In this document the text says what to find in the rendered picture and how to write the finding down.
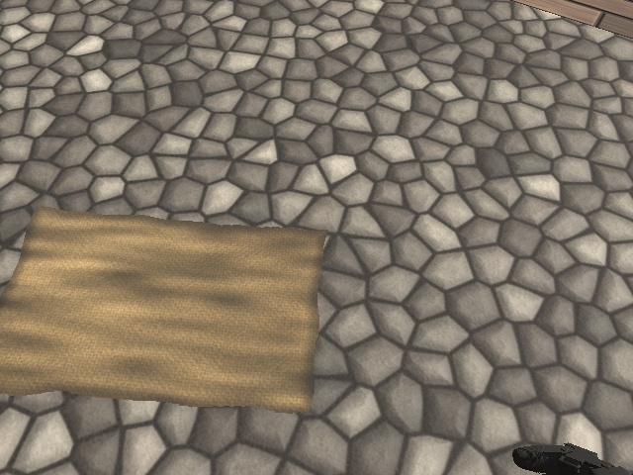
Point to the robot right hand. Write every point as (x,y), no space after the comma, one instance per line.
(563,460)

